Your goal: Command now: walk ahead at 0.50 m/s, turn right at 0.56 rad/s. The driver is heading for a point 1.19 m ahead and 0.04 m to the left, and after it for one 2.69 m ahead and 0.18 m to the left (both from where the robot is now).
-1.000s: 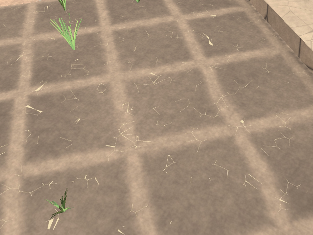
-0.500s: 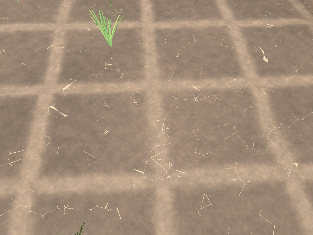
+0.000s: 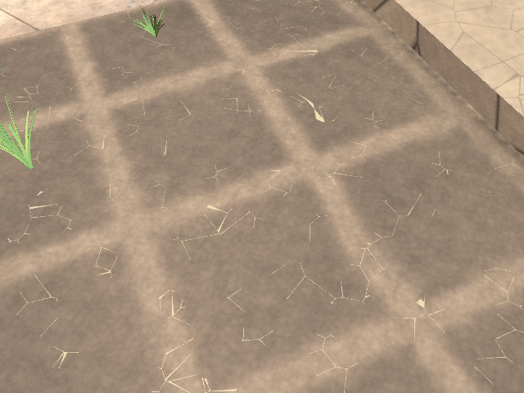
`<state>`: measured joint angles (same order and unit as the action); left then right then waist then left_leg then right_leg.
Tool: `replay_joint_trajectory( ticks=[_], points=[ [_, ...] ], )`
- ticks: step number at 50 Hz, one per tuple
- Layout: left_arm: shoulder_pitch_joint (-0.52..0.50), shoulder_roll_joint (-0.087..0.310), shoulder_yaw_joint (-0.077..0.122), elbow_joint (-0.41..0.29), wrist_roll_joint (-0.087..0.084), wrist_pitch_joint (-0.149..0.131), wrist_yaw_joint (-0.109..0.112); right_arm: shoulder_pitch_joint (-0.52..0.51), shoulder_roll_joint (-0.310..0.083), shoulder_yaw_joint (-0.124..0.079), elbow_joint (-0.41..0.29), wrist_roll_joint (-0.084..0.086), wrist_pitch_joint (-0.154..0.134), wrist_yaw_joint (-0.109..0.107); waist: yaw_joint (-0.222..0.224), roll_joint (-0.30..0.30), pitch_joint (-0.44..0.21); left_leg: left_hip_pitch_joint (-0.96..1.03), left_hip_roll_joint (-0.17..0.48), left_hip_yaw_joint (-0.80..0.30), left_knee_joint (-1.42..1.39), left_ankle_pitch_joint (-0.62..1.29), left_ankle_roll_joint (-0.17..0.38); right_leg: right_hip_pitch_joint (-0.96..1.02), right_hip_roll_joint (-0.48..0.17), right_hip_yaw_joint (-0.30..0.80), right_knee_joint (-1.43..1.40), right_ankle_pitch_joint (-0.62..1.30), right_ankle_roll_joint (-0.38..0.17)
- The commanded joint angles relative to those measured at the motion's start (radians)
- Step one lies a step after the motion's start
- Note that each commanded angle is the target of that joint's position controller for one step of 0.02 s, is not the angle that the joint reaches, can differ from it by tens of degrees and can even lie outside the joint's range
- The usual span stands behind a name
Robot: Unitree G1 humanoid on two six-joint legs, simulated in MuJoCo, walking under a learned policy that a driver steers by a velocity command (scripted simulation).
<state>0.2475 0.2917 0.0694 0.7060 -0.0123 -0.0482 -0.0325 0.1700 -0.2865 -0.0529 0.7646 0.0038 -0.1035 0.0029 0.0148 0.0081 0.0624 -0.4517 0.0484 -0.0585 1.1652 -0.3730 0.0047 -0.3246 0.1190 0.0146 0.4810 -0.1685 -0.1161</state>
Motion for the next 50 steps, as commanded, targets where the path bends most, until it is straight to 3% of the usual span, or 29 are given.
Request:
replay_joint_trajectory(
  ticks=[1, 4, 7, 11, 14, 15, 16, 17, 18, 19, 20, 21, 22, 23, 25, 27, 30, 35, 37, 39, 40, 41, 42, 43, 45, 46, 48, 50],
  points=[
    [-0.026, 0.122, 0.029, -0.086, 0.002, -0.022, 0.017, 0.029, -0.115, -0.035, -0.063, -0.019, 0.002, -0.007, -0.037, -0.029, -0.098, -0.133, 0.053, -0.02, -0.099, 0.074, -0.037, 0.138, -0.268, 0.345, -0.251, 0.256, -0.189],
    [0.024, 0.157, 0.039, -0.069, -0.002, -0.017, 0.038, -0.065, -0.077, -0.02, -0.094, -0.024, 0.014, -0.013, -0.007, -0.042, -0.072, -0.14, 0.028, 0.004, -0.285, 0.228, -0.082, 0.078, -0.223, 0.268, -0.25, 0.298, -0.162],
    [0.064, 0.156, 0.039, -0.053, -0.009, -0.004, 0.048, -0.167, -0.053, -0.008, -0.12, -0.013, 0.009, -0.005, 0.039, -0.079, -0.069, -0.077, -0.017, 0.006, -0.5, 0.399, -0.09, 0.06, -0.18, 0.247, -0.228, 0.178, -0.111],
    [0.113, 0.153, 0.04, -0.029, -0.016, 0.007, 0.05, -0.239, -0.082, -0.014, -0.149, 0.004, -0.008, 0.011, 0.065, -0.099, -0.064, -0.038, -0.05, -0.023, -0.637, 0.415, -0.074, 0.13, -0.215, 0.346, -0.165, 0.072, -0.094],
    [0.105, 0.142, 0.038, -0.023, -0.009, 0.012, 0.054, -0.179, -0.118, -0.028, -0.135, 0.006, -0.025, 0.022, 0.029, -0.141, -0.074, 0.026, -0.046, -0.023, -0.681, 0.326, -0.03, 0.205, -0.256, 0.412, -0.08, 0.093, -0.075],
    [0.095, 0.125, 0.033, -0.022, -0.007, 0.013, 0.054, -0.108, -0.125, -0.036, -0.113, 0.001, -0.03, 0.02, -0.008, -0.147, -0.092, 0.114, -0.05, 0.0, -0.722, 0.33, -0.003, 0.204, -0.24, 0.401, -0.031, 0.143, -0.059],
    [0.096, 0.087, 0.018, -0.025, -0.002, 0.01, 0.05, -0.011, -0.153, -0.049, -0.092, -0.013, -0.036, 0.015, -0.053, -0.131, -0.162, 0.28, -0.011, -0.023, -0.725, 0.323, 0.039, 0.175, -0.192, 0.359, 0.099, 0.202, -0.028],
    [0.118, 0.036, -0.002, -0.038, 0.016, 0.006, 0.048, 0.137, -0.203, -0.06, -0.078, -0.024, -0.037, 0.009, -0.102, -0.008, -0.298, 0.527, 0.155, -0.21, -0.715, 0.287, 0.106, 0.052, -0.125, 0.272, 0.38, 0.026, 0.01],
    [0.264, 0.006, -0.012, -0.047, -0.022, -0.003, 0.048, 0.218, -0.276, -0.083, -0.023, -0.026, -0.024, 0.021, -0.039, 0.352, -0.36, 0.764, 0.332, -0.688, -0.839, 0.033, 0.273, -0.293, 0.005, 0.168, 0.666, -0.401, 0.076],
    [0.238, 0.107, 0.003, -0.021, -0.029, -0.007, 0.052, 0.19, -0.175, -0.06, -0.039, 0.005, -0.023, 0.028, -0.065, 0.216, -0.269, 0.726, 0.332, -0.746, -0.888, -0.188, 0.259, -0.415, -0.063, 0.209, 0.777, -0.391, 0.086],
    [0.118, 0.147, 0.015, -0.034, -0.023, -0.007, 0.049, 0.147, -0.119, -0.045, -0.046, 0.009, -0.017, 0.025, -0.09, 0.12, -0.149, 0.616, 0.29, -0.586, -0.892, -0.156, 0.221, -0.444, -0.095, 0.194, 0.795, -0.298, 0.086],
    [0.051, 0.135, 0.012, -0.048, -0.011, -0.009, 0.051, 0.104, -0.109, -0.036, -0.054, -0.004, -0.011, 0.024, -0.077, 0.049, -0.097, 0.515, 0.248, -0.474, -0.905, -0.041, 0.202, -0.42, -0.126, 0.155, 0.774, -0.235, 0.088],
    [0.008, 0.122, 0.013, -0.062, 0.003, -0.015, 0.048, 0.082, -0.094, -0.03, -0.047, -0.008, -0.007, 0.022, -0.066, 0.036, -0.051, 0.442, 0.215, -0.399, -0.925, 0.075, 0.205, -0.413, -0.154, 0.141, 0.718, -0.187, 0.09],
    [0.002, 0.106, 0.012, -0.07, 0.007, -0.02, 0.042, 0.078, -0.084, -0.022, -0.043, -0.015, -0.007, 0.02, -0.042, 0.063, -0.051, 0.396, 0.181, -0.346, -0.941, 0.167, 0.2, -0.369, -0.186, 0.117, 0.672, -0.154, 0.09],
    [0.007, 0.072, 0.005, -0.074, 0.011, -0.025, 0.037, 0.094, -0.078, -0.017, -0.031, -0.004, -0.007, 0.021, -0.029, 0.096, -0.066, 0.369, 0.15, -0.295, -0.962, 0.294, 0.219, -0.334, -0.197, 0.079, 0.591, -0.147, 0.105],
    [-0.045, 0.046, -0.006, -0.097, 0.019, -0.03, 0.037, 0.116, -0.111, -0.024, -0.019, 0.01, -0.003, 0.015, -0.036, 0.09, -0.057, 0.354, 0.146, -0.26, -0.984, 0.37, 0.24, -0.341, -0.2, 0.051, 0.468, -0.129, 0.129],
    [-0.151, 0.019, -0.022, -0.119, 0.017, -0.041, 0.029, 0.147, -0.15, -0.036, -0.003, 0.017, 0.011, 0.001, -0.063, 0.076, -0.046, 0.311, 0.115, -0.193, -0.991, 0.399, 0.222, -0.271, -0.176, 0.035, 0.24, 0.033, 0.154],
    [-0.267, 0.046, -0.015, -0.142, -0.001, -0.06, 0.01, 0.235, -0.156, -0.037, 0.028, 0.027, 0.036, -0.008, -0.092, 0.086, -0.041, 0.296, 0.122, -0.214, -0.939, 0.358, 0.19, -0.128, -0.124, 0.04, 0.053, 0.17, 0.159],
    [-0.255, 0.074, -0.003, -0.143, -0.004, -0.067, 0.009, 0.233, -0.167, -0.042, 0.028, 0.028, 0.044, -0.014, -0.064, 0.1, -0.045, 0.31, 0.14, -0.259, -0.898, 0.324, 0.169, -0.058, -0.124, 0.052, 0.002, 0.136, 0.138],
    [-0.13, 0.115, 0.021, -0.107, 0.003, -0.071, 0.019, 0.218, -0.15, -0.037, 0.02, 0.023, 0.048, -0.017, 0.012, 0.093, -0.099, 0.267, 0.092, -0.241, -0.773, 0.383, 0.129, 0.151, -0.13, 0.039, -0.056, 0.108, 0.096],
    [0.006, 0.162, 0.038, -0.089, 0.018, -0.072, 0.03, 0.195, -0.105, -0.021, -0.001, 0.011, 0.044, -0.013, 0.082, 0.045, -0.205, 0.166, 0.034, -0.197, -0.56, 0.326, 0.094, 0.368, -0.243, 0.132, -0.032, 0.091, 0.043],
    [0.134, 0.248, 0.059, -0.072, 0.031, -0.059, 0.037, 0.266, -0.021, 0.004, -0.033, 0.007, 0.033, -0.016, 0.092, -0.18, -0.358, -0.117, -0.091, -0.062, -0.225, 0.001, 0.03, 0.693, -0.471, 0.432, -0.044, 0.028, -0.067],
    [0.162, 0.218, 0.054, -0.048, 0.021, -0.047, 0.028, 0.309, -0.055, 0.0, -0.046, 0.031, 0.026, -0.017, 0.076, -0.321, -0.385, -0.291, -0.078, -0.065, -0.025, -0.235, 0.016, 0.698, -0.563, 0.712, -0.149, -0.191, -0.145],
    [0.108, 0.143, 0.033, -0.052, 0.013, -0.047, 0.026, 0.253, -0.131, -0.023, -0.037, 0.043, 0.031, -0.018, 0.075, -0.198, -0.238, -0.346, -0.024, -0.09, 0.06, -0.159, 0.014, 0.574, -0.52, 0.62, -0.183, -0.28, -0.116],
    [0.001, 0.072, 0.01, -0.049, 0.014, -0.047, 0.023, 0.172, -0.125, -0.03, -0.046, 0.029, 0.046, -0.015, 0.034, -0.115, -0.093, -0.31, 0.031, -0.055, 0.036, -0.017, 0.004, 0.358, -0.429, 0.377, -0.234, -0.137, -0.071],
    [-0.034, 0.051, 0.004, -0.043, 0.02, -0.05, 0.021, 0.162, -0.112, -0.034, -0.05, 0.024, 0.056, -0.012, 0.01, -0.128, -0.058, -0.278, 0.056, -0.055, 0.005, 0.025, 0.001, 0.285, -0.398, 0.298, -0.264, -0.061, -0.061],
    [-0.061, 0.059, 0.011, -0.028, 0.023, -0.061, 0.021, 0.157, -0.072, -0.028, -0.059, 0.024, 0.072, -0.005, -0.014, -0.136, -0.038, -0.228, 0.074, -0.041, -0.018, 0.085, -0.01, 0.203, -0.378, 0.191, -0.315, 0.044, -0.062],
    [-0.058, 0.081, 0.021, -0.009, 0.022, -0.07, 0.025, 0.126, -0.06, -0.027, -0.081, 0.019, 0.08, -0.003, -0.021, -0.102, -0.03, -0.248, 0.081, -0.045, -0.066, 0.147, -0.022, 0.195, -0.384, 0.119, -0.339, 0.131, -0.077]
  ],
)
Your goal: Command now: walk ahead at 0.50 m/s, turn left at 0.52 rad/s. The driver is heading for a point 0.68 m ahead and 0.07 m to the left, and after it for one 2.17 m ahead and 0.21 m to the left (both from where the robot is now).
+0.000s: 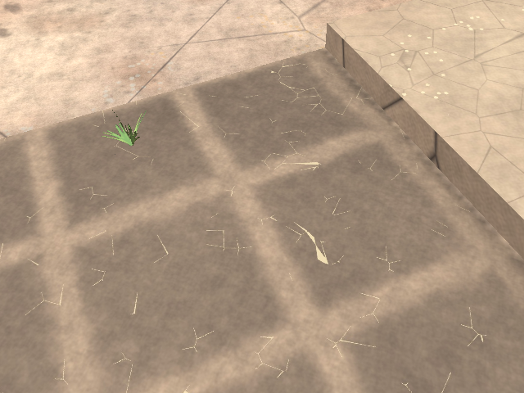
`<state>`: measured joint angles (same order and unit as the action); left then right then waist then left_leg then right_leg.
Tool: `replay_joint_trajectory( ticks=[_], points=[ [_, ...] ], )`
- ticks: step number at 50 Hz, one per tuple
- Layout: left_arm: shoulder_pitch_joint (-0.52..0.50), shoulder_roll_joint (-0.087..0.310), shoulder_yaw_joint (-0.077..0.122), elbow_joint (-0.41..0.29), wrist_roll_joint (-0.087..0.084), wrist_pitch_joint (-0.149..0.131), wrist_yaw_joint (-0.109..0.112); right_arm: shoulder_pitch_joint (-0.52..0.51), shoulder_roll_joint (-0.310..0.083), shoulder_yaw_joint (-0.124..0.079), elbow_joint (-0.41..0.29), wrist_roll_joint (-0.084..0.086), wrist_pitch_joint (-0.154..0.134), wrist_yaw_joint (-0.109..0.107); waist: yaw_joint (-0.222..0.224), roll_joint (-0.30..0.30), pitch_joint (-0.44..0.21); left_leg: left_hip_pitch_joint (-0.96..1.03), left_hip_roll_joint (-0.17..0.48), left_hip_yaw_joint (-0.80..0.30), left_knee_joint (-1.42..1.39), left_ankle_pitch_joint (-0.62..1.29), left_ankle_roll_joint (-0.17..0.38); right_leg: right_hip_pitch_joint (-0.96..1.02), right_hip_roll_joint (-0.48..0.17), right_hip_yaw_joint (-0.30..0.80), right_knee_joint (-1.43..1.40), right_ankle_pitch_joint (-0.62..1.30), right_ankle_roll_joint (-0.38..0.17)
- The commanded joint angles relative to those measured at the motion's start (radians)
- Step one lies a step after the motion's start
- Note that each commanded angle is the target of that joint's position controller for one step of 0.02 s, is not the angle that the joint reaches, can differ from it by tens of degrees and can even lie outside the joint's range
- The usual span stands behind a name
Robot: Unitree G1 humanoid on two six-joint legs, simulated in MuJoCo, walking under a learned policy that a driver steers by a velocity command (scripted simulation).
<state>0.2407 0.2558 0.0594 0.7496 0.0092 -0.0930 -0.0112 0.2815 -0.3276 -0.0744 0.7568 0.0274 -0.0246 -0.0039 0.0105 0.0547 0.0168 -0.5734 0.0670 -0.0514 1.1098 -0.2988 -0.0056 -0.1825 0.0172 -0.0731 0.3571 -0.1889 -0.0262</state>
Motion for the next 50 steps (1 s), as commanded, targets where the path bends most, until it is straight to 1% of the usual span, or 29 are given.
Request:
replay_joint_trajectory(
  ticks=[1, 6, 11, 13, 14, 15, 16, 17, 18, 19, 20, 21, 22, 24, 27, 32, 37, 39, 40, 41, 42, 43, 44, 45, 46, 47, 48, 49, 50],
  points=[
    [-0.044, 0.129, 0.036, -0.042, 0.001, -0.027, 0.005, -0.007, -0.016, -0.003, -0.085, -0.007, 0.001, 0.007, -0.013, -0.134, 0.019, -0.14, 0.064, -0.053, -0.055, 0.112, -0.017, 0.062, -0.285, 0.174, -0.221, 0.187, -0.172],
    [-0.01, 0.18, 0.049, -0.006, -0.008, -0.015, 0.016, -0.152, 0.003, 0.012, -0.135, -0.007, -0.01, 0.039, 0.035, -0.102, 0.045, -0.086, 0.046, 0.01, -0.333, 0.325, 0.0, 0.093, -0.265, 0.011, -0.225, 0.251, -0.143],
    [0.049, 0.229, 0.065, 0.034, -0.034, 0.012, 0.017, -0.262, -0.021, 0.009, -0.203, -0.007, -0.005, 0.062, 0.052, -0.102, 0.071, -0.077, 0.016, 0.072, -0.462, 0.221, 0.057, 0.232, -0.309, -0.056, -0.154, 0.36, -0.105],
    [0.045, 0.261, 0.074, 0.035, -0.042, 0.026, 0.021, -0.212, -0.055, -0.01, -0.209, -0.012, 0.002, 0.063, 0.007, -0.136, 0.014, 0.046, -0.05, 0.133, -0.475, 0.113, 0.098, 0.262, -0.305, -0.095, -0.007, 0.689, -0.082],
    [0.036, 0.268, 0.075, 0.033, -0.047, 0.035, 0.024, -0.102, -0.089, -0.031, -0.185, -0.012, 0.006, 0.059, -0.062, -0.132, -0.051, 0.199, -0.098, 0.162, -0.511, 0.113, 0.127, 0.24, -0.283, -0.125, 0.157, 0.814, -0.063],
    [0.046, 0.242, 0.063, 0.029, -0.042, 0.036, 0.028, 0.069, -0.15, -0.066, -0.137, -0.007, 0.012, 0.045, -0.144, -0.101, -0.142, 0.468, -0.132, 0.146, -0.552, 0.163, 0.165, 0.113, -0.242, -0.15, 0.388, 0.765, -0.027],
    [0.091, 0.152, 0.032, -0.004, 0.0, 0.028, 0.026, 0.169, -0.254, -0.094, -0.118, 0.0, 0.021, 0.022, -0.139, 0.101, -0.228, 0.793, 0.084, -0.213, -0.576, 0.148, 0.265, -0.238, -0.157, -0.158, 0.746, 0.199, 0.03],
    [0.107, 0.095, 0.003, -0.05, 0.004, -0.004, 0.016, 0.122, -0.292, -0.086, -0.16, 0.001, 0.004, 0.028, -0.073, 0.222, -0.38, 0.967, 0.272, -0.764, -0.762, -0.049, 0.437, -0.52, 0.026, 0.051, 1.006, -0.413, 0.064],
    [-0.004, 0.193, 0.026, -0.064, -0.033, -0.029, 0.003, 0.121, -0.199, -0.059, -0.162, -0.005, -0.011, 0.038, -0.137, 0.077, -0.337, 0.936, 0.259, -0.707, -0.821, -0.095, 0.383, -0.623, -0.033, 0.173, 1.04, -0.356, 0.045],
    [-0.03, 0.191, 0.022, -0.067, -0.055, -0.041, -0.003, 0.093, -0.146, -0.043, -0.146, -0.012, -0.021, 0.037, -0.115, 0.049, -0.212, 0.81, 0.235, -0.542, -0.82, -0.041, 0.338, -0.641, -0.08, 0.146, 0.986, -0.27, 0.022],
    [-0.026, 0.174, 0.018, -0.049, -0.041, -0.042, 0.004, 0.025, -0.114, -0.031, -0.147, -0.015, -0.027, 0.036, -0.068, -0.033, -0.134, 0.657, 0.194, -0.419, -0.819, 0.067, 0.299, -0.587, -0.13, 0.135, 0.898, -0.194, 0.019],
    [-0.015, 0.18, 0.024, -0.033, -0.024, -0.032, 0.009, -0.031, -0.072, -0.017, -0.154, -0.024, -0.032, 0.033, -0.036, -0.014, -0.098, 0.549, 0.163, -0.33, -0.833, 0.195, 0.277, -0.518, -0.164, 0.137, 0.826, -0.145, 0.023],
    [0.016, 0.176, 0.025, -0.019, -0.022, -0.017, 0.006, -0.059, -0.059, -0.009, -0.159, -0.035, -0.036, 0.031, -0.009, 0.013, -0.087, 0.475, 0.145, -0.283, -0.858, 0.266, 0.271, -0.455, -0.18, 0.139, 0.81, -0.111, 0.028],
    [0.048, 0.148, 0.02, 0.003, -0.021, 0.009, 0.005, -0.06, -0.07, -0.011, -0.139, -0.037, -0.052, 0.029, 0.007, 0.009, -0.08, 0.409, 0.139, -0.201, -0.903, 0.373, 0.28, -0.416, -0.18, 0.124, 0.777, -0.063, 0.047],
    [-0.024, 0.124, 0.012, -0.013, -0.02, 0.026, 0.011, -0.032, -0.085, -0.013, -0.097, -0.04, -0.067, 0.02, -0.012, -0.011, -0.018, 0.405, 0.128, -0.096, -0.953, 0.409, 0.262, -0.493, -0.182, 0.133, 0.651, 0.087, 0.069],
    [-0.135, 0.094, 0.0, -0.036, -0.032, 0.014, -0.01, -0.008, -0.096, -0.012, -0.052, -0.042, -0.072, 0.009, -0.066, -0.008, 0.036, 0.449, 0.109, 0.048, -0.998, 0.348, 0.198, -0.472, -0.127, 0.116, 0.368, 0.344, 0.049],
    [-0.225, 0.082, -0.009, -0.09, -0.031, 0.011, -0.043, 0.045, -0.107, -0.02, 0.006, -0.028, -0.049, 0.003, -0.1, -0.023, 0.077, 0.651, 0.177, 0.095, -0.948, 0.443, 0.184, -0.553, -0.097, 0.097, 0.238, 0.27, 0.005],
    [-0.224, 0.089, -0.006, -0.11, -0.028, 0.011, -0.057, 0.038, -0.121, -0.026, 0.013, -0.022, -0.033, -0.005, -0.083, -0.008, 0.062, 0.714, 0.194, 0.114, -0.874, 0.629, 0.164, -0.537, -0.071, 0.061, 0.22, 0.163, -0.025],
    [-0.198, 0.103, 0.001, -0.114, -0.026, 0.013, -0.06, 0.024, -0.136, -0.03, 0.009, -0.021, -0.026, -0.012, -0.061, 0.012, 0.031, 0.727, 0.191, 0.131, -0.809, 0.811, 0.151, -0.482, -0.041, 0.027, 0.222, 0.105, -0.043],
    [-0.145, 0.127, 0.013, -0.11, -0.024, 0.018, -0.058, 0.015, -0.151, -0.034, 0.005, -0.02, -0.018, -0.019, -0.029, 0.036, -0.018, 0.733, 0.185, 0.146, -0.713, 0.996, 0.136, -0.396, -0.003, -0.007, 0.234, 0.051, -0.063],
    [-0.029, 0.165, 0.035, -0.088, -0.024, 0.022, -0.054, 0.001, -0.156, -0.034, 0.0, -0.021, -0.008, -0.027, 0.038, 0.035, -0.088, 0.697, 0.162, 0.175, -0.547, 1.093, 0.112, -0.235, 0.037, -0.027, 0.213, 0.051, -0.091],
    [0.127, 0.225, 0.064, -0.057, -0.026, 0.025, -0.04, -0.002, -0.143, -0.025, -0.011, -0.023, -0.008, -0.035, 0.119, -0.007, -0.176, 0.536, 0.123, 0.195, -0.307, 0.968, 0.073, 0.038, 0.02, 0.049, 0.174, 0.114, -0.137],
    [0.221, 0.34, 0.094, -0.052, -0.027, 0.028, -0.026, 0.098, -0.04, 0.011, -0.058, -0.047, -0.033, -0.023, 0.081, -0.233, -0.313, 0.097, -0.028, 0.19, 0.097, 0.353, 0.001, 0.461, -0.244, 0.523, 0.171, 0.042, -0.315],
    [0.226, 0.288, 0.075, -0.062, -0.036, 0.024, -0.026, 0.071, -0.028, 0.026, -0.054, -0.05, -0.07, -0.004, 0.089, -0.247, -0.427, -0.115, -0.158, -0.004, 0.272, -0.272, -0.01, 0.609, -0.349, 0.906, 0.002, -0.043, -0.4],
    [0.202, 0.233, 0.057, -0.064, -0.028, 0.023, -0.022, -0.022, -0.094, 0.008, -0.081, -0.005, -0.099, 0.016, 0.118, -0.187, -0.321, -0.218, -0.085, -0.08, 0.303, -0.221, 0.014, 0.551, -0.325, 0.781, -0.032, -0.097, -0.341],
    [0.145, 0.208, 0.05, -0.074, -0.027, 0.023, -0.018, -0.08, -0.096, 0.013, -0.102, 0.007, -0.114, 0.02, 0.097, -0.113, -0.204, -0.225, -0.038, -0.06, 0.23, -0.136, 0.03, 0.405, -0.287, 0.652, -0.045, -0.07, -0.303],
    [0.08, 0.186, 0.042, -0.087, -0.027, 0.025, -0.017, -0.103, -0.092, 0.01, -0.104, -0.014, -0.118, 0.015, 0.054, -0.045, -0.111, -0.19, -0.002, -0.044, 0.123, -0.084, 0.026, 0.247, -0.248, 0.557, -0.065, 0.02, -0.277],
    [0.035, 0.159, 0.032, -0.103, -0.018, 0.025, -0.014, -0.096, -0.102, 0.001, -0.102, -0.031, -0.11, 0.009, 0.017, -0.06, -0.072, -0.12, 0.025, -0.042, 0.054, -0.046, 0.016, 0.135, -0.217, 0.494, -0.089, 0.114, -0.267],
    [0.009, 0.155, 0.029, -0.118, -0.012, 0.027, -0.011, -0.076, -0.097, -0.001, -0.101, -0.038, -0.098, 0.009, -0.008, -0.088, -0.058, -0.07, 0.03, -0.039, 0.023, -0.028, 0.001, 0.064, -0.194, 0.471, -0.112, 0.165, -0.27]
  ],
)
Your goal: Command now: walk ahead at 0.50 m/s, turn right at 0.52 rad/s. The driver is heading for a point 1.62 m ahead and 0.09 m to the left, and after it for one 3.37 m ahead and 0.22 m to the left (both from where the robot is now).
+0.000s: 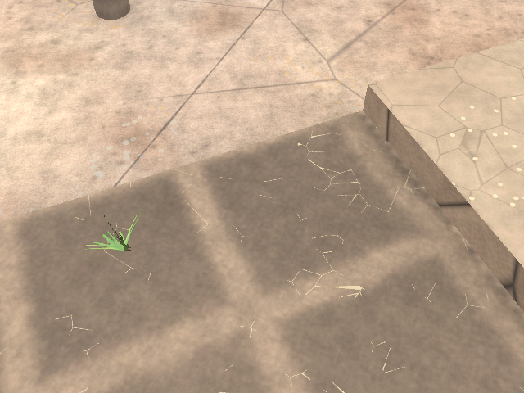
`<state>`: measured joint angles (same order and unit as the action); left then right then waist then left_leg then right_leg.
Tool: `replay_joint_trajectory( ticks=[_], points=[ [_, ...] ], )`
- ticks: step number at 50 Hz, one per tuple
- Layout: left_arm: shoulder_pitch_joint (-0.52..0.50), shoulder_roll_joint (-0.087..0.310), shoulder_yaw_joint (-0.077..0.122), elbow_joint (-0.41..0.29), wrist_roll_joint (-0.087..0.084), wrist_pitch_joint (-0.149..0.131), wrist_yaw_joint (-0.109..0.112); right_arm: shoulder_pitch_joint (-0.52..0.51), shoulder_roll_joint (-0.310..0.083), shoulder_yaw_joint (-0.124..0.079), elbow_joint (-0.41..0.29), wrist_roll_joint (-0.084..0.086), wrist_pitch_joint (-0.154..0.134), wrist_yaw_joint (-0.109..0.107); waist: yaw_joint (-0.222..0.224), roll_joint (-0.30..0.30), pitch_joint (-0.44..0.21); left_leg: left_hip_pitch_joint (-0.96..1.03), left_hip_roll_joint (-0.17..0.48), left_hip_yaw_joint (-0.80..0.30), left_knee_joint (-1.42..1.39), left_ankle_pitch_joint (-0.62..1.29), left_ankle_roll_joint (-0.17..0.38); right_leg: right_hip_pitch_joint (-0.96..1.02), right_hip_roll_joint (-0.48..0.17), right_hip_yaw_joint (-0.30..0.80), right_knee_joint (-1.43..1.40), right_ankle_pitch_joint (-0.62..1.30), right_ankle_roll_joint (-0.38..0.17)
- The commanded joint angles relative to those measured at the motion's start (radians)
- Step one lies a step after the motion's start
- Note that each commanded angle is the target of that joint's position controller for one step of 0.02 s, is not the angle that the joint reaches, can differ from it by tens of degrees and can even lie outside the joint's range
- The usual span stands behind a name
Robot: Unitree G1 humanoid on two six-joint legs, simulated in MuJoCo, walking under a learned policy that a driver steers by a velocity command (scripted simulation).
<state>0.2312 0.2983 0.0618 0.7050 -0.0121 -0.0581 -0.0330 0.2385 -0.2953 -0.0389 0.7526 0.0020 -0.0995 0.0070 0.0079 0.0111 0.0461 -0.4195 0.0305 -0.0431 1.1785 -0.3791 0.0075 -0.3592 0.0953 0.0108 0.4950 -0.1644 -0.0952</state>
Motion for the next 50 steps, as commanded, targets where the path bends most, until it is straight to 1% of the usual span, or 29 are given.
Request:
replay_joint_trajectory(
  ticks=[1, 3, 6, 8, 10, 14, 15, 16, 17, 18, 19, 20, 21, 22, 23, 25, 29, 31, 34, 36, 38, 39, 40, 41, 42, 43, 44, 46, 50],
  points=[
    [0.007, 0.117, 0.029, -0.078, 0.008, -0.008, 0.014, -0.01, -0.117, -0.035, -0.094, -0.016, -0.012, -0.004, -0.02, -0.056, -0.084, -0.202, 0.068, -0.037, -0.081, 0.064, -0.03, 0.195, -0.26, 0.361, -0.264, 0.19, -0.208],
    [0.011, 0.141, 0.035, -0.074, 0.005, -0.011, 0.025, -0.018, -0.095, -0.029, -0.097, -0.02, 0.003, -0.011, -0.027, -0.06, -0.068, -0.184, 0.061, -0.013, -0.177, 0.12, -0.067, 0.119, -0.234, 0.293, -0.276, 0.269, -0.207],
    [0.044, 0.162, 0.043, -0.057, -0.006, -0.004, 0.041, -0.132, -0.06, -0.014, -0.125, -0.02, 0.004, -0.012, 0.015, -0.075, -0.049, -0.137, 0.026, 0.0, -0.42, 0.332, -0.092, 0.065, -0.173, 0.221, -0.263, 0.224, -0.155],
    [0.08, 0.165, 0.044, -0.044, -0.009, 0.005, 0.047, -0.205, -0.051, -0.01, -0.139, -0.011, -0.003, -0.006, 0.05, -0.09, -0.052, -0.082, -0.01, 0.005, -0.551, 0.444, -0.095, 0.061, -0.161, 0.229, -0.247, 0.155, -0.129],
    [0.114, 0.168, 0.046, -0.029, -0.015, 0.012, 0.05, -0.249, -0.066, -0.015, -0.153, 0.001, -0.011, 0.002, 0.066, -0.098, -0.052, -0.06, -0.027, -0.013, -0.619, 0.465, -0.089, 0.098, -0.182, 0.28, -0.218, 0.103, -0.119],
    [0.123, 0.146, 0.042, -0.014, -0.008, 0.02, 0.055, -0.205, -0.11, -0.034, -0.142, 0.004, -0.029, 0.017, 0.036, -0.132, -0.061, -0.02, -0.013, -0.035, -0.689, 0.373, -0.033, 0.23, -0.248, 0.377, -0.107, 0.09, -0.089],
    [0.112, 0.136, 0.039, -0.013, -0.003, 0.022, 0.053, -0.146, -0.115, -0.04, -0.124, 0.001, -0.033, 0.017, 0.003, -0.14, -0.072, 0.042, -0.018, -0.008, -0.717, 0.362, -0.006, 0.242, -0.242, 0.362, -0.064, 0.147, -0.075],
    [0.116, 0.106, 0.028, -0.015, 0.003, 0.021, 0.048, -0.061, -0.141, -0.053, -0.102, -0.01, -0.037, 0.012, -0.033, -0.128, -0.127, 0.175, -0.008, -0.003, -0.727, 0.348, 0.032, 0.235, -0.195, 0.322, 0.05, 0.243, -0.05],
    [0.132, 0.063, 0.009, -0.029, 0.017, 0.019, 0.046, 0.074, -0.186, -0.063, -0.089, -0.023, -0.038, 0.008, -0.083, -0.032, -0.259, 0.401, 0.132, -0.162, -0.709, 0.33, 0.1, 0.146, -0.135, 0.248, 0.31, 0.136, -0.016],
    [0.283, 0.009, -0.007, -0.036, -0.009, 0.005, 0.044, 0.171, -0.282, -0.093, -0.038, -0.022, -0.024, 0.015, -0.031, 0.315, -0.352, 0.705, 0.315, -0.628, -0.806, 0.121, 0.289, -0.209, 0.019, 0.121, 0.653, -0.262, 0.066],
    [0.253, 0.088, 0.0, -0.025, -0.012, -0.004, 0.044, 0.177, -0.191, -0.072, -0.038, 0.015, -0.021, 0.026, -0.059, 0.251, -0.303, 0.714, 0.336, -0.794, -0.896, -0.125, 0.297, -0.364, -0.029, 0.161, 0.765, -0.396, 0.072],
    [0.122, 0.142, 0.014, -0.044, -0.013, -0.01, 0.04, 0.12, -0.136, -0.055, -0.051, 0.02, -0.016, 0.024, -0.08, 0.143, -0.165, 0.605, 0.297, -0.665, -0.907, -0.126, 0.257, -0.412, -0.081, 0.148, 0.786, -0.308, 0.066],
    [0.031, 0.135, 0.01, -0.065, 0.0, -0.018, 0.042, 0.078, -0.127, -0.049, -0.065, 0.004, -0.008, 0.023, -0.08, 0.059, -0.11, 0.5, 0.248, -0.557, -0.912, -0.017, 0.235, -0.393, -0.108, 0.111, 0.757, -0.244, 0.065],
    [-0.019, 0.122, 0.011, -0.085, 0.016, -0.029, 0.04, 0.053, -0.12, -0.045, -0.065, 0.001, -0.001, 0.023, -0.067, 0.038, -0.05, 0.42, 0.214, -0.487, -0.921, 0.118, 0.238, -0.395, -0.131, 0.097, 0.691, -0.204, 0.069],
    [-0.02, 0.11, 0.012, -0.09, 0.025, -0.037, 0.037, 0.047, -0.106, -0.038, -0.067, -0.004, 0.0, 0.019, -0.044, 0.056, -0.056, 0.378, 0.179, -0.433, -0.929, 0.223, 0.229, -0.345, -0.153, 0.096, 0.631, -0.17, 0.072],
    [-0.007, 0.077, 0.005, -0.091, 0.026, -0.04, 0.032, 0.055, -0.096, -0.035, -0.063, 0.004, 0.005, 0.013, -0.023, 0.093, -0.077, 0.349, 0.141, -0.369, -0.945, 0.335, 0.235, -0.288, -0.153, 0.073, 0.513, -0.17, 0.093],
    [-0.115, 0.026, -0.019, -0.112, 0.024, -0.042, 0.025, 0.079, -0.156, -0.056, -0.046, 0.02, 0.021, -0.01, -0.042, 0.088, -0.058, 0.23, 0.114, -0.284, -0.966, 0.372, 0.235, -0.182, -0.121, 0.034, 0.232, -0.049, 0.134],
    [-0.171, 0.034, -0.018, -0.117, 0.014, -0.048, 0.019, 0.105, -0.165, -0.059, -0.037, 0.021, 0.032, -0.017, -0.063, 0.089, -0.052, 0.19, 0.101, -0.273, -0.964, 0.353, 0.216, -0.113, -0.095, 0.034, 0.131, 0.088, 0.145],
    [-0.229, 0.057, -0.01, -0.132, 0.005, -0.055, 0.015, 0.151, -0.16, -0.06, -0.023, 0.028, 0.045, -0.021, -0.074, 0.089, -0.047, 0.195, 0.104, -0.311, -0.926, 0.29, 0.193, -0.046, -0.075, 0.057, 0.041, 0.143, 0.143],
    [-0.222, 0.078, 0.002, -0.134, 0.001, -0.061, 0.016, 0.15, -0.16, -0.063, -0.023, 0.03, 0.052, -0.023, -0.052, 0.1, -0.047, 0.201, 0.112, -0.356, -0.885, 0.243, 0.171, 0.021, -0.076, 0.065, -0.005, 0.122, 0.126],
    [-0.126, 0.101, 0.02, -0.107, 0.003, -0.064, 0.024, 0.134, -0.127, -0.056, -0.032, 0.027, 0.056, -0.024, 0.008, 0.1, -0.076, 0.165, 0.071, -0.355, -0.791, 0.227, 0.132, 0.183, -0.096, 0.058, -0.065, 0.096, 0.089],
    [-0.014, 0.138, 0.035, -0.092, 0.014, -0.065, 0.034, 0.114, -0.085, -0.042, -0.047, 0.018, 0.052, -0.021, 0.066, 0.064, -0.15, 0.093, 0.025, -0.304, -0.625, 0.204, 0.098, 0.355, -0.19, 0.132, -0.062, 0.051, 0.045],
    [0.117, 0.202, 0.05, -0.075, 0.025, -0.057, 0.043, 0.146, -0.009, -0.02, -0.07, 0.007, 0.046, -0.023, 0.094, -0.129, -0.268, -0.104, -0.082, -0.169, -0.309, -0.061, 0.043, 0.61, -0.386, 0.372, -0.098, -0.046, -0.028],
    [0.16, 0.239, 0.062, -0.043, 0.021, -0.041, 0.031, 0.231, -0.036, -0.02, -0.101, 0.034, 0.037, -0.024, 0.05, -0.369, -0.296, -0.33, -0.087, -0.099, -0.082, -0.244, 0.025, 0.667, -0.54, 0.754, -0.193, -0.312, -0.145],
    [0.108, 0.153, 0.043, -0.055, 0.01, -0.042, 0.028, 0.202, -0.116, -0.04, -0.074, 0.042, 0.042, -0.026, 0.058, -0.224, -0.173, -0.392, -0.023, -0.123, 0.022, -0.159, 0.011, 0.571, -0.501, 0.707, -0.228, -0.416, -0.133],
    [0.073, 0.106, 0.03, -0.054, 0.008, -0.041, 0.028, 0.128, -0.135, -0.048, -0.078, 0.034, 0.047, -0.023, 0.062, -0.153, -0.083, -0.397, 0.001, -0.104, 0.04, -0.075, 0.006, 0.478, -0.45, 0.539, -0.229, -0.317, -0.099],
    [0.028, 0.083, 0.022, -0.054, 0.016, -0.041, 0.027, 0.107, -0.12, -0.049, -0.075, 0.026, 0.051, -0.022, 0.04, -0.103, -0.054, -0.361, 0.027, -0.091, 0.024, -0.01, -0.001, 0.4, -0.402, 0.43, -0.248, -0.195, -0.08],
    [-0.011, 0.059, 0.015, -0.039, 0.025, -0.042, 0.027, 0.076, -0.093, -0.05, -0.089, 0.023, 0.06, -0.012, 0.012, -0.124, -0.018, -0.312, 0.069, -0.081, -0.022, 0.061, -0.007, 0.3, -0.353, 0.277, -0.288, -0.02, -0.07],
    [0.0, 0.094, 0.032, 0.0, 0.019, -0.055, 0.029, 0.01, -0.048, -0.039, -0.131, 0.019, 0.07, -0.001, 0.009, -0.096, -0.013, -0.325, 0.085, -0.058, -0.125, 0.172, -0.031, 0.273, -0.35, 0.122, -0.338, 0.169, -0.097]
  ],
)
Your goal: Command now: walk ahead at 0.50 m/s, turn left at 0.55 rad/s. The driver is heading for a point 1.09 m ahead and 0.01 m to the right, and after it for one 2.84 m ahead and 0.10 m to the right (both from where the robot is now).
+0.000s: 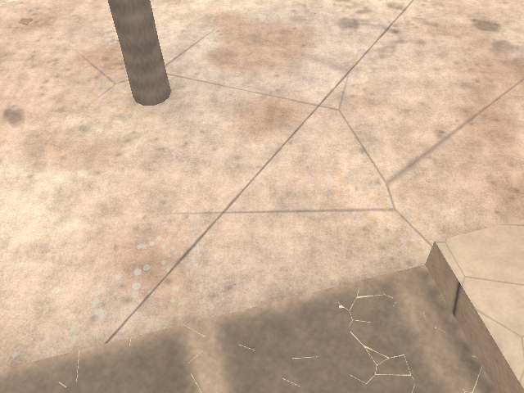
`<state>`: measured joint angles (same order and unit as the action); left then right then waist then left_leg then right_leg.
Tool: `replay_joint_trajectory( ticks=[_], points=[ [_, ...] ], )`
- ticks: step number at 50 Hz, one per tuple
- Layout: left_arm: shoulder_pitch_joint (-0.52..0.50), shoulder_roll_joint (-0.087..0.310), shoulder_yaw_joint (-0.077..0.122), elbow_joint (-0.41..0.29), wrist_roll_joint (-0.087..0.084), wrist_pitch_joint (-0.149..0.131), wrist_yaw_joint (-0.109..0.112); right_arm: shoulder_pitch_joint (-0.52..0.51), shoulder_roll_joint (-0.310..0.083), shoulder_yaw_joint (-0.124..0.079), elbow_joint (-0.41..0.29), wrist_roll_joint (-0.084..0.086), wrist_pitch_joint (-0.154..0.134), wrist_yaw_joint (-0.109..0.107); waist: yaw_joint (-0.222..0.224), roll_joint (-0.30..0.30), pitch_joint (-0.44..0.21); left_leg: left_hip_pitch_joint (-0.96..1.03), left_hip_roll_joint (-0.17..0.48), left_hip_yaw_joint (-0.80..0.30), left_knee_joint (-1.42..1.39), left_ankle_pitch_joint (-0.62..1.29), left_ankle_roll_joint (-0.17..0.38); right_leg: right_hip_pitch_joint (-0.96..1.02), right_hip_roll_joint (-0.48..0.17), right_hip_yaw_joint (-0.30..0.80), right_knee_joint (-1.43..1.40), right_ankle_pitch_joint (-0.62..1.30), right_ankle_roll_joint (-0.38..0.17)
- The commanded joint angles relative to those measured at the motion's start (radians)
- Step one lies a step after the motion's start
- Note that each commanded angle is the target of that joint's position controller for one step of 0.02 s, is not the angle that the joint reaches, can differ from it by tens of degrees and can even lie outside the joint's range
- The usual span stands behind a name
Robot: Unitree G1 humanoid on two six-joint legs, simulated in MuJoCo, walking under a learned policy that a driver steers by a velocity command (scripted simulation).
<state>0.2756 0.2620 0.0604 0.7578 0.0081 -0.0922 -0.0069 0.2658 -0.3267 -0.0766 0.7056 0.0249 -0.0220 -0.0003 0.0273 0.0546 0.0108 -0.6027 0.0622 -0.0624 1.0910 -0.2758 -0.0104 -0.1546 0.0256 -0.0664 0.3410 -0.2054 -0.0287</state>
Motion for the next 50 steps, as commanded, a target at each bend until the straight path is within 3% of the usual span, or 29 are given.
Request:
replay_joint_trajectory(
  ticks=[1, 6, 9, 11, 12, 13, 14, 15, 16, 17, 18, 19, 21, 24, 28, 31, 35, 38, 39, 40, 41, 42, 43, 44, 45, 47, 50],
  points=[
    [-0.04, 0.14, 0.036, -0.043, -0.001, -0.02, 0.004, -0.037, -0.012, 0.002, -0.092, -0.004, -0.008, 0.011, -0.007, -0.129, 0.023, -0.144, 0.055, -0.036, -0.088, 0.112, -0.015, 0.077, -0.28, 0.165, -0.187, 0.247, -0.164],
    [-0.004, 0.185, 0.045, -0.003, -0.012, -0.006, 0.012, -0.182, 0.005, 0.017, -0.138, -0.004, -0.018, 0.042, 0.041, -0.106, 0.05, -0.07, 0.033, 0.037, -0.352, 0.306, 0.011, 0.101, -0.268, 0.013, -0.186, 0.301, -0.131],
    [0.005, 0.213, 0.052, 0.016, -0.025, 0.017, 0.02, -0.231, -0.01, 0.01, -0.174, -0.01, -0.017, 0.059, 0.033, -0.116, 0.059, -0.011, -0.004, 0.09, -0.45, 0.264, 0.041, 0.151, -0.275, -0.051, -0.094, 0.543, -0.095],
    [-0.001, 0.244, 0.061, 0.013, -0.038, 0.03, 0.032, -0.168, -0.051, -0.012, -0.173, -0.018, -0.014, 0.066, -0.014, -0.154, -0.004, 0.112, -0.067, 0.137, -0.474, 0.182, 0.076, 0.181, -0.271, -0.08, 0.053, 0.811, -0.066],
    [-0.013, 0.249, 0.063, 0.007, -0.045, 0.036, 0.037, -0.06, -0.086, -0.033, -0.147, -0.019, -0.011, 0.064, -0.075, -0.148, -0.062, 0.247, -0.105, 0.15, -0.518, 0.198, 0.102, 0.162, -0.253, -0.096, 0.199, 0.866, -0.045],
    [-0.013, 0.226, 0.054, 0.0, -0.045, 0.035, 0.038, 0.072, -0.137, -0.061, -0.116, -0.019, -0.006, 0.049, -0.148, -0.112, -0.132, 0.463, -0.122, 0.127, -0.587, 0.317, 0.141, 0.058, -0.21, -0.116, 0.407, 0.765, -0.004],
    [0.061, 0.13, 0.021, -0.016, 0.01, 0.029, 0.028, 0.119, -0.214, -0.071, -0.111, -0.022, 0.005, 0.02, -0.116, 0.119, -0.227, 0.765, 0.097, -0.147, -0.549, 0.738, 0.22, -0.229, -0.124, -0.114, 0.745, 0.039, 0.05],
    [0.18, 0.094, -0.013, -0.029, 0.013, 0.015, 0.007, 0.039, -0.252, -0.054, -0.175, -0.042, -0.003, 0.018, -0.038, 0.246, -0.455, 0.999, 0.39, -0.622, -0.593, 0.877, 0.457, -0.478, 0.008, 0.044, 1.073, -0.535, 0.086],
    [0.112, 0.209, 0.016, 0.012, -0.019, 0.016, -0.003, 0.046, -0.148, -0.031, -0.176, -0.042, 0.003, 0.026, -0.124, 0.033, -0.505, 0.906, 0.343, -0.501, -0.633, 0.793, 0.412, -0.452, -0.061, 0.173, 1.09, -0.449, 0.075],
    [0.039, 0.197, 0.013, -0.006, -0.046, 0.025, -0.004, 0.006, -0.098, -0.01, -0.151, -0.037, -0.001, 0.031, -0.104, 0.021, -0.354, 0.79, 0.291, -0.345, -0.64, 0.754, 0.362, -0.492, -0.1, 0.143, 1.031, -0.401, 0.067],
    [0.007, 0.164, 0.005, -0.002, -0.038, 0.037, 0.007, -0.042, -0.06, 0.002, -0.132, -0.027, -0.006, 0.033, -0.069, -0.044, -0.239, 0.642, 0.228, -0.254, -0.67, 0.683, 0.31, -0.483, -0.136, 0.131, 0.93, -0.352, 0.073],
    [0.007, 0.161, 0.007, 0.009, -0.029, 0.054, 0.019, -0.088, -0.033, 0.012, -0.122, -0.03, -0.011, 0.031, -0.037, -0.021, -0.185, 0.516, 0.198, -0.194, -0.703, 0.635, 0.284, -0.421, -0.159, 0.139, 0.854, -0.315, 0.08],
    [0.086, 0.141, 0.008, 0.05, -0.025, 0.089, 0.031, -0.145, -0.038, 0.011, -0.098, -0.059, -0.024, 0.033, 0.019, 0.023, -0.149, 0.3, 0.163, -0.088, -0.779, 0.623, 0.28, -0.233, -0.144, 0.122, 0.801, -0.221, 0.104],
    [0.086, 0.109, 0.004, 0.059, -0.014, 0.106, 0.048, -0.201, -0.026, 0.013, -0.064, -0.068, -0.042, 0.022, 0.035, 0.031, -0.13, 0.256, 0.151, 0.004, -0.813, 0.57, 0.267, -0.18, -0.141, 0.132, 0.631, -0.135, 0.118],
    [-0.036, 0.135, 0.012, 0.011, -0.02, 0.119, 0.047, -0.173, -0.077, -0.008, -0.022, -0.056, -0.016, -0.011, -0.023, 0.035, -0.085, 0.335, 0.196, -0.015, -0.859, 0.285, 0.27, -0.258, -0.143, 0.115, 0.545, -0.086, 0.104],
    [-0.082, 0.137, 0.02, -0.02, -0.022, 0.13, 0.041, -0.157, -0.079, -0.015, -0.003, -0.042, 0.009, -0.024, -0.043, 0.033, -0.046, 0.403, 0.237, -0.042, -0.868, 0.165, 0.275, -0.327, -0.144, 0.104, 0.532, -0.149, 0.094],
    [-0.086, 0.115, 0.022, -0.035, -0.022, 0.132, 0.021, -0.164, -0.087, -0.023, 0.007, -0.032, 0.032, -0.028, -0.04, 0.037, -0.055, 0.478, 0.254, -0.007, -0.799, 0.311, 0.261, -0.291, -0.116, 0.055, 0.441, -0.201, 0.075],
    [-0.014, 0.107, 0.027, -0.018, -0.025, 0.125, -0.002, -0.184, -0.098, -0.031, 0.015, -0.005, 0.05, -0.035, 0.012, 0.043, -0.089, 0.49, 0.22, 0.068, -0.662, 0.415, 0.189, -0.142, -0.059, -0.008, 0.183, -0.025, 0.028],
    [0.001, 0.146, 0.039, -0.02, -0.016, 0.122, -0.001, -0.138, -0.078, -0.03, 0.035, 0.001, 0.051, -0.035, 0.011, -0.009, -0.08, 0.44, 0.168, 0.119, -0.564, 0.308, 0.113, -0.07, -0.071, 0.059, 0.062, 0.138, -0.012],
    [0.018, 0.27, 0.069, -0.034, -0.009, 0.12, 0.017, -0.129, -0.028, -0.019, 0.013, -0.035, 0.044, -0.029, -0.027, -0.268, -0.096, 0.224, 0.051, 0.224, -0.306, 0.035, 0.009, 0.081, -0.277, 0.348, 0.036, 0.519, -0.101],
    [0.02, 0.307, 0.073, -0.051, 0.01, 0.114, 0.015, -0.237, -0.022, -0.016, -0.037, -0.05, 0.038, -0.033, 0.02, -0.381, -0.077, -0.02, -0.106, 0.161, -0.104, -0.384, -0.049, 0.121, -0.43, 0.567, 0.019, 0.718, -0.299],
    [0.035, 0.267, 0.063, -0.058, 0.022, 0.095, 0.009, -0.267, -0.054, -0.025, -0.039, -0.045, 0.034, -0.032, 0.047, -0.233, -0.124, -0.05, -0.086, 0.037, 0.039, -0.4, -0.045, 0.134, -0.4, 0.523, 0.018, 0.684, -0.327],
    [-0.007, 0.248, 0.06, -0.06, 0.014, 0.08, 0.011, -0.252, -0.056, -0.03, -0.028, -0.025, 0.036, -0.032, 0.016, -0.191, -0.113, -0.073, -0.067, 0.008, 0.072, -0.317, -0.035, 0.143, -0.341, 0.439, 0.035, 0.647, -0.275],
    [-0.054, 0.229, 0.058, -0.068, -0.006, 0.076, 0.016, -0.224, -0.056, -0.033, -0.006, -0.023, 0.038, -0.039, -0.006, -0.146, -0.107, -0.086, -0.055, -0.002, 0.053, -0.249, -0.038, 0.144, -0.297, 0.391, 0.046, 0.607, -0.225],
    [-0.083, 0.205, 0.05, -0.074, -0.025, 0.079, 0.023, -0.219, -0.073, -0.039, 0.0, -0.029, 0.041, -0.047, -0.017, -0.15, -0.103, -0.084, -0.044, -0.011, 0.032, -0.198, -0.045, 0.142, -0.282, 0.374, 0.046, 0.599, -0.202],
    [-0.079, 0.197, 0.045, -0.08, -0.023, 0.088, 0.034, -0.209, -0.056, -0.037, 0.002, -0.023, 0.039, -0.046, -0.028, -0.168, -0.123, -0.029, -0.068, -0.003, 0.03, -0.13, -0.063, 0.123, -0.25, 0.354, 0.049, 0.647, -0.2],
    [-0.063, 0.212, 0.052, -0.086, -0.021, 0.098, 0.043, -0.23, -0.039, -0.03, -0.003, -0.018, 0.035, -0.045, -0.013, -0.169, -0.119, -0.016, -0.081, -0.006, -0.11, -0.085, -0.08, 0.144, -0.231, 0.366, 0.053, 0.599, -0.196]
  ],
)
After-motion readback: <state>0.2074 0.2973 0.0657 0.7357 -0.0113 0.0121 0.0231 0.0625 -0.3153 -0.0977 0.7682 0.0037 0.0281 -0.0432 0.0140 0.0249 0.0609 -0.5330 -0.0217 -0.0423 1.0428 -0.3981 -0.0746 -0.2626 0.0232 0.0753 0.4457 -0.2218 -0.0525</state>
